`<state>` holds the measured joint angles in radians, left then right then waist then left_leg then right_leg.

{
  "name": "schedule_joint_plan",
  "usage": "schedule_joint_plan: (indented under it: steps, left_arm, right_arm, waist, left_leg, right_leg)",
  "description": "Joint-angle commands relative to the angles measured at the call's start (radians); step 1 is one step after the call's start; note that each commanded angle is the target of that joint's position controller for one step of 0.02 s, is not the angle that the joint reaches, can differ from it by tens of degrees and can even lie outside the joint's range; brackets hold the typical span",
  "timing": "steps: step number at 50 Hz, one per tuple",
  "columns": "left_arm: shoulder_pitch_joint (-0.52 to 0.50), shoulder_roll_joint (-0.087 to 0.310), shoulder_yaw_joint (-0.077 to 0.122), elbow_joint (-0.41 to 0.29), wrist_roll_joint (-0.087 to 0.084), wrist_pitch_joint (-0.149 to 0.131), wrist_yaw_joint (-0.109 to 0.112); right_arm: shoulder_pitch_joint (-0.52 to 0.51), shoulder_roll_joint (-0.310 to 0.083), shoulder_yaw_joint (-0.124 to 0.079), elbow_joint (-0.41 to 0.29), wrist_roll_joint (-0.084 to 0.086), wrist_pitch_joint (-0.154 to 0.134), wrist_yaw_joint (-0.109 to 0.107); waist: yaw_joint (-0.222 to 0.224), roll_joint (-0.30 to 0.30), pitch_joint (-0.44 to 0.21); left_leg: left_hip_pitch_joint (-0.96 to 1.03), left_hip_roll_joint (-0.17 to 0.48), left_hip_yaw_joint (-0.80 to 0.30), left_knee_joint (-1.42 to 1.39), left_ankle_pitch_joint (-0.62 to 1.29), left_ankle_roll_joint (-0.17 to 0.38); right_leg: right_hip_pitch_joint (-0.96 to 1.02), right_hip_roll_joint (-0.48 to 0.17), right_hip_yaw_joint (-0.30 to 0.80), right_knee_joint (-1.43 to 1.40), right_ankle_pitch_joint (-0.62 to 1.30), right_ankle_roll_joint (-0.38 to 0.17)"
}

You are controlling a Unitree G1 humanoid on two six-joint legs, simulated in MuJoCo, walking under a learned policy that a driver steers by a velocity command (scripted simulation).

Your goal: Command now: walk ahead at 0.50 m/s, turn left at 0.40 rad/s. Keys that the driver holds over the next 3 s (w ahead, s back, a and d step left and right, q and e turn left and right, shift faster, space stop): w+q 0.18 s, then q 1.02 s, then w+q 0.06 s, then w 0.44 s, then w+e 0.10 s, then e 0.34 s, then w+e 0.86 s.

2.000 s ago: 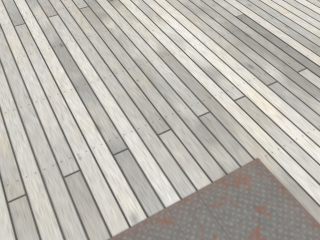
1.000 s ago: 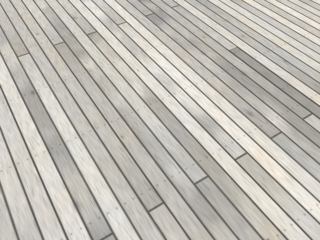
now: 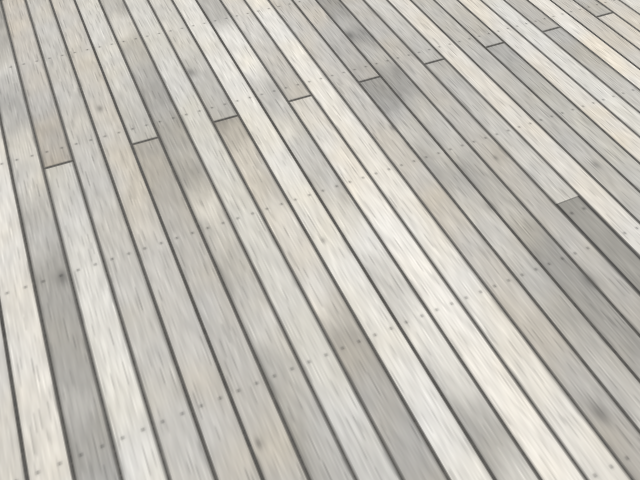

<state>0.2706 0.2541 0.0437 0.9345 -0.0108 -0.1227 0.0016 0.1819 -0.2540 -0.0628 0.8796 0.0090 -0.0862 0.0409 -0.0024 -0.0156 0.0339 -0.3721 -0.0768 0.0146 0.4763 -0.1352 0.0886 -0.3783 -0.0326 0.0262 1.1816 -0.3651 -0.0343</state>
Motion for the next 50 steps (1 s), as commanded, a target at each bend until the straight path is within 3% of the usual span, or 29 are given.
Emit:
schedule_joint_plan:
  steps: [1, 3, 5, 9, 13, 15, 17, 18, 19, 20, 21, 22, 23, 24, 26, 28, 32, 37, 40, 41, 42, 43, 44, 45, 46, 47, 48, 50]
  left_arm:
    - [-0.014, 0.113, 0.036, -0.094, 0.014, -0.014, 0.013]
    - [-0.028, 0.091, 0.037, -0.108, 0.021, 0.006, 0.021]
    - [-0.111, 0.087, 0.037, -0.141, 0.025, 0.015, 0.026]
    - [-0.266, 0.065, 0.03, -0.189, 0.018, 0.007, 0.015]
    - [-0.354, 0.067, 0.026, -0.239, 0.016, -0.001, 0.002]
    - [-0.346, 0.092, 0.032, -0.248, 0.016, -0.004, -0.005]
    - [-0.267, 0.121, 0.041, -0.231, 0.02, -0.013, -0.005]
    - [-0.181, 0.148, 0.048, -0.214, 0.032, -0.019, 0.0]
    - [-0.046, 0.216, 0.061, -0.203, 0.054, -0.017, 0.01]
    - [-0.029, 0.221, 0.053, -0.212, 0.061, 0.005, 0.01]
    - [-0.043, 0.19, 0.056, -0.218, 0.019, 0.026, 0.004]
    - [-0.1, 0.115, 0.038, -0.249, 0.016, 0.039, 0.011]
    - [-0.155, 0.093, 0.026, -0.251, 0.019, 0.054, 0.016]
    - [-0.192, 0.087, 0.02, -0.252, 0.026, 0.064, 0.016]
    - [-0.225, 0.116, 0.029, -0.24, 0.045, 0.07, 0.015]
    - [-0.218, 0.127, 0.036, -0.227, 0.043, 0.068, 0.018]
    - [-0.219, 0.159, 0.049, -0.218, 0.027, 0.082, 0.029]
    - [-0.202, 0.201, 0.063, -0.202, 0.01, 0.103, 0.021]
    - [-0.2, 0.21, 0.067, -0.187, -0.014, 0.115, 0.021]
    - [-0.155, 0.181, 0.061, -0.167, -0.014, 0.119, 0.019]
    - [-0.13, 0.123, 0.047, -0.169, 0.01, 0.122, 0.011]
    - [-0.17, 0.1, 0.036, -0.231, 0.045, 0.118, 0.01]
    - [-0.255, 0.146, 0.051, -0.245, 0.035, 0.111, 0.017]
    - [-0.255, 0.163, 0.059, -0.243, 0.01, 0.114, 0.021]
    - [-0.217, 0.163, 0.065, -0.218, 0.009, 0.119, 0.03]
    - [-0.202, 0.173, 0.069, -0.205, 0.019, 0.125, 0.038]
    - [-0.189, 0.171, 0.071, -0.203, 0.025, 0.126, 0.039]
    - [-0.172, 0.155, 0.069, -0.206, 0.019, 0.122, 0.035]
  right_arm:
    - [0.013, -0.093, -0.017, -0.067, -0.009, -0.012, -0.006]
    - [0.047, -0.122, -0.024, -0.063, 0.001, -0.013, -0.019]
    - [0.094, -0.152, -0.033, -0.057, 0.003, -0.011, -0.035]
    - [0.161, -0.15, -0.033, -0.05, 0.009, 0.001, -0.054]
    - [0.219, -0.151, -0.035, -0.031, 0.013, 0.027, -0.063]
    - [0.214, -0.149, -0.037, -0.041, 0.015, 0.044, -0.073]
    - [0.153, -0.15, -0.039, -0.077, 0.013, 0.053, -0.084]
    - [0.118, -0.132, -0.034, -0.104, 0.011, 0.053, -0.083]
    - [0.108, -0.081, -0.017, -0.142, -0.007, 0.048, -0.081]
    - [0.362, -0.022, -0.004, -0.117, -0.002, 0.043, -0.075]
    - [0.421, -0.137, -0.017, -0.103, 0.018, 0.05, -0.069]
    - [0.295, -0.19, -0.037, -0.111, 0.026, 0.069, -0.075]
    - [0.211, -0.196, -0.045, -0.13, 0.022, 0.091, -0.081]
    - [0.179, -0.189, -0.052, -0.141, 0.013, 0.112, -0.087]
    - [0.191, -0.125, -0.044, -0.158, 0.012, 0.134, -0.087]
    - [0.174, -0.093, -0.039, -0.182, 0.012, 0.133, -0.087]
    - [0.099, -0.096, -0.035, -0.229, 0.005, 0.132, -0.072]
    - [0.034, -0.122, -0.039, -0.269, 0.006, 0.141, -0.045]
    - [0.069, -0.124, -0.048, -0.267, 0.003, 0.141, -0.031]
    - [0.105, -0.151, -0.061, -0.254, -0.002, 0.14, -0.036]
    - [0.14, -0.246, -0.087, -0.258, -0.003, 0.138, -0.053]
    - [0.119, -0.341, -0.097, -0.295, -0.015, 0.133, -0.062]
    - [0.139, -0.302, -0.091, -0.298, -0.042, 0.11, -0.053]
    - [0.094, -0.278, -0.08, -0.298, -0.042, 0.09, -0.051]
    - [0.025, -0.249, -0.074, -0.307, -0.021, 0.083, -0.054]
    - [-0.015, -0.215, -0.061, -0.316, -0.004, 0.084, -0.058]
    - [-0.031, -0.204, -0.053, -0.322, -0.003, 0.086, -0.063]
    - [-0.02, -0.193, -0.048, -0.329, -0.01, 0.089, -0.069]
  waist:
    - [0.02, 0.049, -0.096]
    - [0.026, 0.065, -0.069]
    - [0.006, 0.063, -0.036]
    - [-0.045, 0.088, -0.013]
    - [-0.068, 0.113, -0.025]
    - [-0.054, 0.118, -0.048]
    - [-0.002, 0.137, -0.081]
    - [0.043, 0.12, -0.139]
    - [0.082, -0.002, -0.293]
    - [-0.016, -0.264, -0.439]
    - [-0.02, -0.254, -0.478]
    - [0.014, -0.133, -0.339]
    - [0.01, -0.06, -0.239]
    - [-0.005, -0.055, -0.168]
    - [-0.032, -0.105, -0.102]
    - [-0.029, -0.121, -0.107]
    - [-0.012, -0.101, -0.156]
    - [0.007, -0.123, -0.127]
    - [-0.026, -0.117, -0.129]
    - [-0.032, -0.077, -0.132]
    - [-0.018, 0.142, -0.121]
    - [0.0, 0.358, -0.103]
    - [-0.073, 0.23, -0.161]
    - [-0.038, 0.179, -0.134]
    - [-0.002, 0.135, -0.122]
    - [0.009, 0.139, -0.119]
    - [0.022, 0.15, -0.125]
    - [0.026, 0.141, -0.148]
  left_leg:
    - [0.241, 0.262, -0.387, -0.27, 0.125, 0.191]
    - [0.175, 0.246, -0.339, -0.297, 0.151, 0.2]
    - [0.152, 0.235, -0.319, -0.313, 0.148, 0.195]
    - [0.134, 0.184, -0.281, -0.297, 0.088, 0.139]
    - [0.17, 0.167, -0.293, -0.166, 0.302, 0.092]
    - [0.232, 0.178, -0.355, -0.08, 0.315, 0.075]
    - [0.26, 0.162, -0.402, 0.027, 0.339, 0.048]
    - [0.223, 0.109, -0.379, 0.148, 0.333, 0.012]
    - [0.068, 0.04, -0.3, 0.417, 0.077, -0.035]
    - [-0.183, -0.092, -0.232, 0.681, -0.658, -0.083]
    - [-0.263, 0.014, -0.217, 0.818, -0.586, -0.1]
    - [-0.316, 0.051, -0.176, 0.861, -0.492, -0.13]
    - [-0.318, 0.079, -0.136, 0.84, -0.419, -0.148]
    - [-0.291, 0.105, -0.125, 0.819, -0.38, -0.157]
    - [-0.185, 0.114, -0.076, 0.753, -0.31, -0.157]
    - [-0.175, 0.121, -0.056, 0.662, -0.274, -0.158]
    - [-0.132, 0.154, -0.046, 0.495, -0.183, -0.147]
    - [-0.037, 0.138, 0.011, 0.308, -0.181, -0.107]
    - [0.09, 0.1, 0.054, 0.074, -0.09, -0.053]
    - [0.187, 0.085, 0.03, -0.013, -0.015, -0.021]
    - [0.315, 0.251, -0.218, -0.118, 0.236, 0.051]
    - [0.379, 0.458, -0.516, -0.116, 0.457, 0.233]
    - [0.312, 0.455, -0.524, -0.147, 0.37, 0.282]
    - [0.286, 0.398, -0.436, -0.153, 0.301, 0.228]
    - [0.265, 0.345, -0.372, -0.144, 0.237, 0.166]
    - [0.243, 0.322, -0.341, -0.141, 0.237, 0.137]
    - [0.207, 0.3, -0.319, -0.138, 0.275, 0.133]
    - [0.209, 0.275, -0.307, -0.132, 0.295, 0.137]
  right_leg:
    - [-0.225, -0.088, 0.062, -0.051, 0.077, 0.004]
    - [-0.219, -0.083, 0.043, -0.143, 0.107, 0.032]
    - [-0.259, -0.071, 0.036, -0.269, 0.208, 0.059]
    - [-0.218, -0.02, 0.035, -0.535, 0.432, 0.066]
    - [-0.126, 0.054, 0.019, -0.666, 0.462, 0.06]
    - [-0.098, 0.071, 0.042, -0.714, 0.409, 0.051]
    - [-0.003, 0.067, 0.047, -0.783, 0.4, 0.025]
    - [0.145, 0.019, 0.054, -0.834, 0.523, -0.008]
    - [0.44, -0.18, 0.199, -0.747, 0.862, -0.079]
    - [0.721, -0.443, 0.482, -0.663, 1.189, -0.257]
    - [0.681, -0.488, 0.595, -0.71, 0.867, -0.291]
    - [0.56, -0.399, 0.462, -0.756, 0.677, -0.246]
    - [0.419, -0.332, 0.346, -0.798, 0.563, -0.204]
    - [0.291, -0.286, 0.277, -0.834, 0.496, -0.191]
    - [0.113, -0.218, 0.143, -0.911, 0.436, -0.183]
    - [0.12, -0.221, 0.088, -0.935, 0.472, -0.206]
    - [0.174, -0.27, 0.036, -0.946, 0.455, -0.226]
    - [0.189, -0.293, -0.022, -0.927, 0.347, -0.192]
    - [0.196, -0.281, -0.066, -0.822, 0.309, -0.12]
    - [0.141, -0.244, -0.105, -0.735, 0.254, -0.06]
    - [-0.038, -0.138, -0.207, -0.484, 0.062, 0.038]
    - [-0.327, 0.006, -0.19, -0.229, -0.296, 0.11]
    - [-0.338, 0.012, -0.022, -0.076, -0.296, 0.098]
    - [-0.341, -0.003, 0.013, -0.037, -0.203, 0.078]
    - [-0.338, -0.016, 0.026, -0.048, -0.114, 0.072]
    - [-0.322, -0.019, 0.03, -0.055, -0.064, 0.078]
    - [-0.278, -0.006, 0.023, -0.035, -0.024, 0.085]
    - [-0.244, 0.015, 0.023, -0.049, 0.025, 0.093]
